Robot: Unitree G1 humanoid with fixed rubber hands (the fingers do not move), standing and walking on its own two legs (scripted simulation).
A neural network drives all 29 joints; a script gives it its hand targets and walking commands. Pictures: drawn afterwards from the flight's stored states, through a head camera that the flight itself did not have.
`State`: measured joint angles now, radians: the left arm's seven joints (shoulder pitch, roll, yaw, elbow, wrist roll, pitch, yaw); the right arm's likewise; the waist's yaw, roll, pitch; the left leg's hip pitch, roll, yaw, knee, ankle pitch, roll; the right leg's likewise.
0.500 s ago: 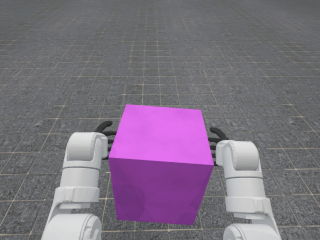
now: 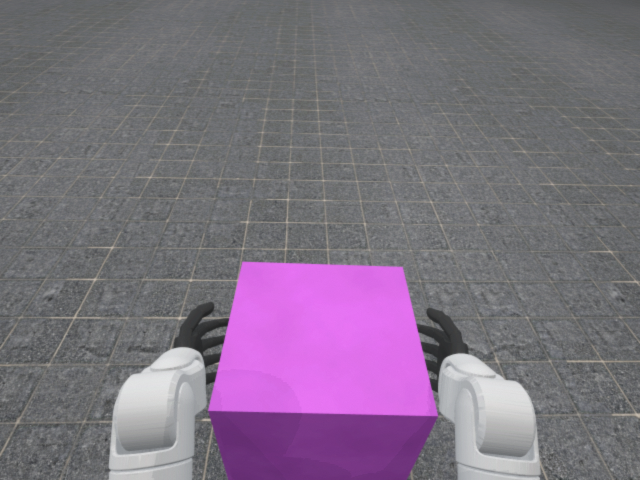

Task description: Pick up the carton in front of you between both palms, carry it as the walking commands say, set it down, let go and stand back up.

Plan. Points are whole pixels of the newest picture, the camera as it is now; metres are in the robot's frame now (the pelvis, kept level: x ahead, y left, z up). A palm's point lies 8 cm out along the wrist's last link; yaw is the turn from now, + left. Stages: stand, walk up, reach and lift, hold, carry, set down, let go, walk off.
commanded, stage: carry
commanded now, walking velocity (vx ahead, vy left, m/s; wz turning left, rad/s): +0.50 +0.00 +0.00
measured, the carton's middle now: (318, 385) +0.28 +0.01 +0.00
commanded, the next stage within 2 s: none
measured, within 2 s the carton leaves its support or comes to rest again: neither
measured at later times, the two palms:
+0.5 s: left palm (257, 211) +0.57 +0.12 +0.06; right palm (423, 213) +0.59 -0.17 +0.06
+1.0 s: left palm (255, 116) +0.91 +0.17 +0.08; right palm (380, 118) +0.92 -0.12 +0.09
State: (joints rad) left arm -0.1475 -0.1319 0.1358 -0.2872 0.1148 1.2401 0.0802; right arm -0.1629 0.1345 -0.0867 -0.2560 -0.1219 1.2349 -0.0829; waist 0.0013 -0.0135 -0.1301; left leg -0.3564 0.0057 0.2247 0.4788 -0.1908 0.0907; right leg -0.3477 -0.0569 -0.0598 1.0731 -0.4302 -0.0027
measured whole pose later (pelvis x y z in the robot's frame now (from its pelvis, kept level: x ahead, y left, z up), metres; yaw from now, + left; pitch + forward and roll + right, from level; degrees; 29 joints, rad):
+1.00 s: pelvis +0.65 +0.02 -0.01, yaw +1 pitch +3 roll +1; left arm -0.18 -0.12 0.13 -0.36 0.11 1.24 0.08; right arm -0.19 0.14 -0.09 -0.34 -0.11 1.24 -0.09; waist -0.01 -0.04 -0.10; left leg -0.48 0.03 0.24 0.56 -0.13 0.09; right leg -0.08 -0.09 -0.11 0.81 -0.47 0.03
